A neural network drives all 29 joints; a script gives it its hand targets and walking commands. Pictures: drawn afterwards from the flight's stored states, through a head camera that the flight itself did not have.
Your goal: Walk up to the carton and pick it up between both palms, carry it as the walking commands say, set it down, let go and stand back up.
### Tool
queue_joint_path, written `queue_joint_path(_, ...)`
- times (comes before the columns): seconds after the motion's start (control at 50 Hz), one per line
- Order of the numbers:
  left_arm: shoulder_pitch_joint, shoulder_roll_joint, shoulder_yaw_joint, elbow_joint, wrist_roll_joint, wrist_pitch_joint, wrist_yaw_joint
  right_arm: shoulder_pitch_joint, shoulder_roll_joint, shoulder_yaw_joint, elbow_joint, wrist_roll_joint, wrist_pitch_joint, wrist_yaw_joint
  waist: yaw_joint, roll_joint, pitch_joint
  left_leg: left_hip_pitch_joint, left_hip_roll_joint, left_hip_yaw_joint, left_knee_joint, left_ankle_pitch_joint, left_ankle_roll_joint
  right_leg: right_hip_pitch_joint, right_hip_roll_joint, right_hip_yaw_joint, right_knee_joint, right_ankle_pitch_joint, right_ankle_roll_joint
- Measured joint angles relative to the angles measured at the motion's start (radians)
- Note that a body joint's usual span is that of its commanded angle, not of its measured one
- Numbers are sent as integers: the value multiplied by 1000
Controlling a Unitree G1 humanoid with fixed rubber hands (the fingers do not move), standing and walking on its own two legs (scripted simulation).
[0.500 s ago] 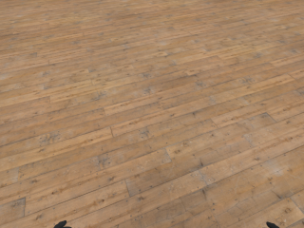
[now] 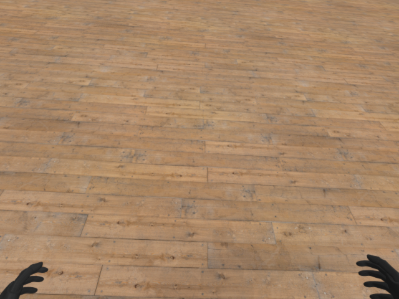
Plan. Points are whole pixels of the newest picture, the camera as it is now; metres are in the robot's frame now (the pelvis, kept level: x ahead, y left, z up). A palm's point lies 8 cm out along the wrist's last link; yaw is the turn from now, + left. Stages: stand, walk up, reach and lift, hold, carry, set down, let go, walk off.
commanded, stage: walk up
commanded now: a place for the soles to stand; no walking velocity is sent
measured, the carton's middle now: out of the picture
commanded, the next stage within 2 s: none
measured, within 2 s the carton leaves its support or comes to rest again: neither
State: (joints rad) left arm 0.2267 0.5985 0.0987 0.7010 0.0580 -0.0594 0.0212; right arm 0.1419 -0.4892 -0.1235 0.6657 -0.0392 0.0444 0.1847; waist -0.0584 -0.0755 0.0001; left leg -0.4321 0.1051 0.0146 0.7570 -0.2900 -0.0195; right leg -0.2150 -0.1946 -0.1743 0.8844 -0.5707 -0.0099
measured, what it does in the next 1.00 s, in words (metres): walks ahead, turning left: right foot, then left foot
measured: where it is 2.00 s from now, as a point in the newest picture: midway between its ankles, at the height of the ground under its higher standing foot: (17, 216)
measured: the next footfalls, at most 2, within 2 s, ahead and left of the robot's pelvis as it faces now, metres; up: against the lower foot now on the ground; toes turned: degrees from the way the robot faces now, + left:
right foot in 0.18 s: +0.18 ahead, -0.09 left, +0.00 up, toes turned +4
left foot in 0.52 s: +0.24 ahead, +0.33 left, +0.00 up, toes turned +36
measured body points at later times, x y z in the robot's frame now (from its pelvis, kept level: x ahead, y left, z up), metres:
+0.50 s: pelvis +0.17 +0.11 +0.01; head +0.17 +0.12 +0.46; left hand -0.03 +0.44 -0.05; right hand +0.55 +0.02 +0.01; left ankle +0.20 +0.30 -0.70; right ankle +0.14 -0.09 -0.71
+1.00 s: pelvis +0.40 +0.29 +0.00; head +0.41 +0.28 +0.45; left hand +0.22 +0.60 -0.04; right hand +0.75 +0.20 -0.07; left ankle +0.33 +0.41 -0.65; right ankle +0.51 +0.23 -0.71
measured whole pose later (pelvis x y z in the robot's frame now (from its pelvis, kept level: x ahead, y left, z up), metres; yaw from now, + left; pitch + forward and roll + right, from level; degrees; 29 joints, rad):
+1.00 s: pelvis +0.40 +0.29 +0.00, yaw +52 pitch -4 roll -3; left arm 0.38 0.47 0.06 0.53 0.05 -0.13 0.02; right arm 0.24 -0.49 -0.09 0.60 -0.02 0.02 0.10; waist -0.01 0.10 0.06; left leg -0.59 0.04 -0.08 1.22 -0.32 -0.02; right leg -0.26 -0.10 -0.26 0.72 -0.36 0.00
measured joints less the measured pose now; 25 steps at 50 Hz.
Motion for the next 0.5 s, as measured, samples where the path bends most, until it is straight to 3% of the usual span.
queue_joint_path(0.06, 8, -5, -23, -24, -18, -8, -14, 15, 25, 11, -16, -7, 3, -27, -12, -27, 3, 44, -62, -18, -48, -6, 32, -120, 70, 84, 111, -3, -10)
queue_joint_path(0.14, 51, -32, -57, -67, -26, -26, -22, 45, 27, 13, -42, -18, 11, -32, -17, -10, -6, 89, -122, -70, -100, -3, 46, -193, 127, 83, -61, 104, -19)
queue_joint_path(0.18, 93, -38, -62, -87, -28, -34, -22, 57, 14, 6, -55, -21, 14, -30, -6, 19, -13, 87, -144, -105, -52, -58, 39, -164, 148, 67, -202, 197, -43)
queue_joint_path(0.22, 136, -41, -56, -93, -10, -38, -7, 61, 7, -4, -59, -22, 17, -34, 18, 57, -34, 13, -158, -127, 125, -112, 30, -148, 133, 26, -205, 290, -31)
queue_joint_path(0.28, 185, -59, -33, -74, 9, -48, 20, 35, 0, 5, -79, -16, 21, -28, 53, 122, -47, -117, -105, -107, 371, -56, -5, -74, 122, -60, -241, 245, 4)
queue_joint_path(0.32, 210, -65, -15, -60, 12, -59, 25, 7, -3, 12, -95, -5, 21, -14, 71, 147, -41, -158, -40, -79, 386, -10, -28, 3, 113, -111, -299, 237, 25)
queue_joint_path(0.4, 226, -64, 4, -38, 21, -67, 24, -43, -8, 23, -123, 32, 13, 14, 122, 148, -4, -147, 30, -44, 191, 82, -3, 167, 72, -197, -419, 239, 72)
queue_joint_path(0.5, 269, -40, 7, -30, 15, -35, 13, -117, -18, 39, -142, 32, -6, 12, 185, 123, 25, -61, 4, -14, -65, 78, 64, 296, -16, -277, -440, 177, 112)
